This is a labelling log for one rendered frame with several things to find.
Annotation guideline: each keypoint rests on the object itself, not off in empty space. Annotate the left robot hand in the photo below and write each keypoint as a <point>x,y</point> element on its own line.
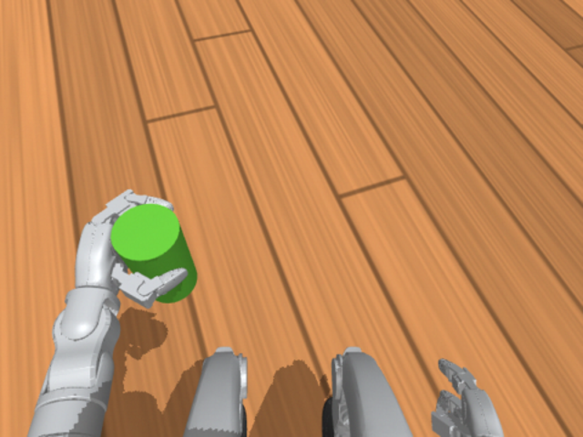
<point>98,264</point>

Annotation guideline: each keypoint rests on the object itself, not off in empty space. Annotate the left robot arm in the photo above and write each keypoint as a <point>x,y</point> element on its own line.
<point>75,393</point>

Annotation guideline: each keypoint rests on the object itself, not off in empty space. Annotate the can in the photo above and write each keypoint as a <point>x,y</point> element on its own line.
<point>150,241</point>

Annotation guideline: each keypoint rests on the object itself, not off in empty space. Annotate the right robot hand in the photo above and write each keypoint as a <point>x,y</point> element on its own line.
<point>472,416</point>

